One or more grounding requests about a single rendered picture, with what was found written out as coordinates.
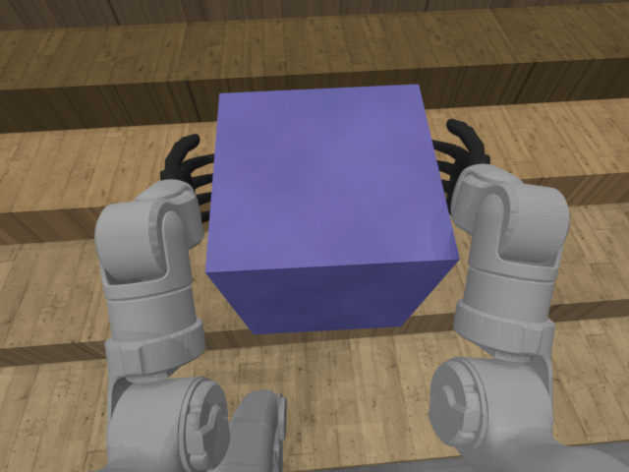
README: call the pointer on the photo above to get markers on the left robot forearm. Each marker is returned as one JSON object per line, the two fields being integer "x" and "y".
{"x": 143, "y": 253}

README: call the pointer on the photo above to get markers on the robot right hand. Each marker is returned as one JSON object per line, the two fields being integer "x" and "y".
{"x": 463, "y": 159}

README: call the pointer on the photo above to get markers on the robot right upper arm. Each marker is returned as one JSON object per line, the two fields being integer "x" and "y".
{"x": 498, "y": 415}

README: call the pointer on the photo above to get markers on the robot left upper arm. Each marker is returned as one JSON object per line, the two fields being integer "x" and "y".
{"x": 172, "y": 425}

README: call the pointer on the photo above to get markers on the carton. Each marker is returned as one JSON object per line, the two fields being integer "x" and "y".
{"x": 327, "y": 208}

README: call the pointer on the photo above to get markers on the robot left hand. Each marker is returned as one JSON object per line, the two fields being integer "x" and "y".
{"x": 178, "y": 170}

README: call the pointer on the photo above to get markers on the right robot forearm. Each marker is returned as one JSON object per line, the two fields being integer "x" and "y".
{"x": 518, "y": 232}

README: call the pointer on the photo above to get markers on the left robot thigh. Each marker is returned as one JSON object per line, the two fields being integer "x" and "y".
{"x": 258, "y": 423}

